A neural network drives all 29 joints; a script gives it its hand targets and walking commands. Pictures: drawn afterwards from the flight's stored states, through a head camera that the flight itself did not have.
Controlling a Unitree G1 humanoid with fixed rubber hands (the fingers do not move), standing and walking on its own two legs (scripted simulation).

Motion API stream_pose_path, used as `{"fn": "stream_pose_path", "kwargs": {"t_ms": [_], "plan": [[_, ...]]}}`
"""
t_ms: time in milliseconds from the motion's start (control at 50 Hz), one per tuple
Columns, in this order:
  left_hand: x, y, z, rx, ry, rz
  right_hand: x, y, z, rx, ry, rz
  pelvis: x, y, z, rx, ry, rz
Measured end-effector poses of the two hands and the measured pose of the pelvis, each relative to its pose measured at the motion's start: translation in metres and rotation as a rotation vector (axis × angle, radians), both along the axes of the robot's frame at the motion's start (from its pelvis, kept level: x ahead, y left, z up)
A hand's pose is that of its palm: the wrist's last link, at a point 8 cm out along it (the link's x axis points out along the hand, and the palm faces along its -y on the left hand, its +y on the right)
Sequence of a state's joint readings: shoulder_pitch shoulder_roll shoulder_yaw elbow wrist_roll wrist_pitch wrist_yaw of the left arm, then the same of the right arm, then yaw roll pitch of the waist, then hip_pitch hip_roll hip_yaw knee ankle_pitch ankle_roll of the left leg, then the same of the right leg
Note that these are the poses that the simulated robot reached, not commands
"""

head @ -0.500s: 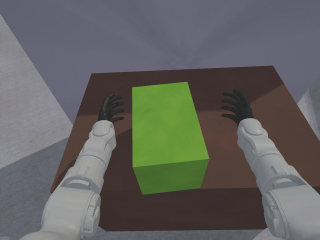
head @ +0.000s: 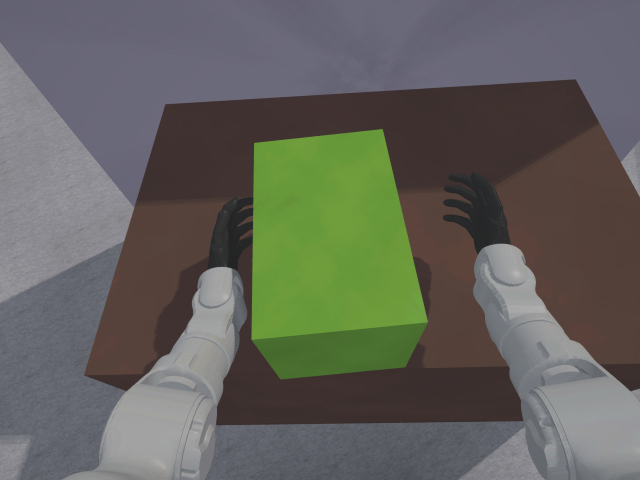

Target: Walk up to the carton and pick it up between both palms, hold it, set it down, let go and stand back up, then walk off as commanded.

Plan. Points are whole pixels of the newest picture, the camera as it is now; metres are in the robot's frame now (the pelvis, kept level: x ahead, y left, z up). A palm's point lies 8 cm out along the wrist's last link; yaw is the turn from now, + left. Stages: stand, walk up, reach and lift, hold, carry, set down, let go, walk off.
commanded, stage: reach and lift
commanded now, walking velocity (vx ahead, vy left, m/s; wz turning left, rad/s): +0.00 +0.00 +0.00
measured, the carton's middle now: (330, 256) +0.41 +0.03 -0.01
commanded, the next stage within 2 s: none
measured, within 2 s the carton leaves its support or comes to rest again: neither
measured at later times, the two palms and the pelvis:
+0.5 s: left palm (241, 266) +0.39 +0.15 +0.00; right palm (448, 259) +0.40 -0.12 +0.00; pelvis -0.01 +0.00 +0.00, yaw +0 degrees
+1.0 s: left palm (241, 267) +0.39 +0.15 +0.00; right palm (447, 260) +0.40 -0.12 +0.00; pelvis -0.01 +0.00 +0.00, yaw +0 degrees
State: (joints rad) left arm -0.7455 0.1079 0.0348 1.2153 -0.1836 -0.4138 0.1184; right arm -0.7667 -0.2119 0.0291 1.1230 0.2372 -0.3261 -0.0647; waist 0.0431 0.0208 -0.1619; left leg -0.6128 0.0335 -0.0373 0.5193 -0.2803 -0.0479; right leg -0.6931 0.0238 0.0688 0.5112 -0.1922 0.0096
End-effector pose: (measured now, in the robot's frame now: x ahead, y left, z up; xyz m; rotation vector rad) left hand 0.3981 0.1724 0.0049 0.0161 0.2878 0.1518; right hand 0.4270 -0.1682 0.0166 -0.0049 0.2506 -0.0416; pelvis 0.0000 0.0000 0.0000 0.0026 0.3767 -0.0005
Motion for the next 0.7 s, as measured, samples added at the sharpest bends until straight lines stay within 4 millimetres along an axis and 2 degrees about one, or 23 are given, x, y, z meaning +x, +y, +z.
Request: {"fn": "stream_pose_path", "kwargs": {"t_ms": [80, 200, 480, 700], "plan": [[0.002, -0.004, 0.001, 0.012, -0.016, -0.019, -0.004, 0.015, -0.006, 0.012, 0.007, 0.028, 0.001, 0.000, 0.000, 0.000, 0.002, 0.000], [0.000, -0.015, 0.002, 0.012, -0.034, -0.036, -0.016, 0.053, -0.014, 0.005, 0.001, 0.112, 0.000, 0.001, 0.000, -0.001, 0.000, 0.001], [-0.011, -0.022, 0.000, -0.007, -0.033, 0.009, -0.027, 0.051, -0.014, -0.042, -0.025, 0.044, -0.006, 0.000, 0.000, 0.001, -0.008, 0.001], [-0.012, -0.022, 0.000, -0.004, -0.040, 0.016, -0.027, 0.051, -0.013, -0.077, -0.040, 0.049, -0.006, 0.000, 0.000, 0.001, -0.008, 0.000]]}}
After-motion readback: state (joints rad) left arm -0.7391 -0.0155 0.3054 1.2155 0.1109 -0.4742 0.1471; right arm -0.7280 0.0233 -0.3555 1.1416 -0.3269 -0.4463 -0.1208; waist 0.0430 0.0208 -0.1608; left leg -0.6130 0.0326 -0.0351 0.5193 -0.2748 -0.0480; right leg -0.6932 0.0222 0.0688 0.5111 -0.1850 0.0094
